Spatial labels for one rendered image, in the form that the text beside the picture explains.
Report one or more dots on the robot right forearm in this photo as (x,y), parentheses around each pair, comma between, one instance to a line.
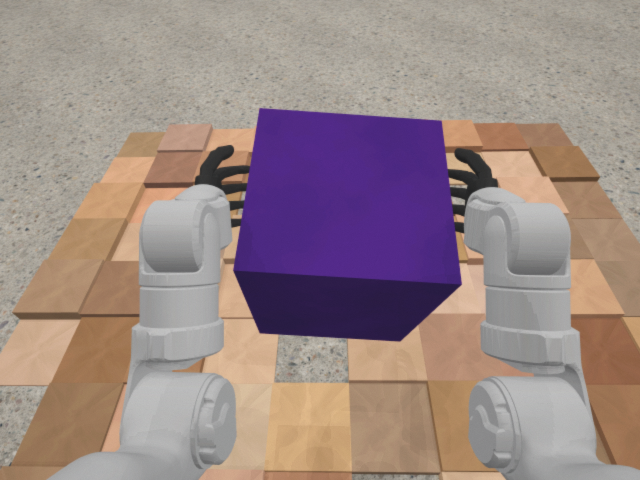
(526,260)

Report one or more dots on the left robot upper arm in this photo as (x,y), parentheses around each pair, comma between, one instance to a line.
(175,426)

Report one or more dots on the right robot hand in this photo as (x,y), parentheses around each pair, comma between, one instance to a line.
(481,179)

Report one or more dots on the left robot hand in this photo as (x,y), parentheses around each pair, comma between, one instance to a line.
(210,175)

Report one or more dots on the right robot upper arm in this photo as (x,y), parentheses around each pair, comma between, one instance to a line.
(536,428)

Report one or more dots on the robot left forearm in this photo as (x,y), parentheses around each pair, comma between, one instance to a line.
(179,271)

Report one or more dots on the carton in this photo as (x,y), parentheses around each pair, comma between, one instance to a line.
(347,228)

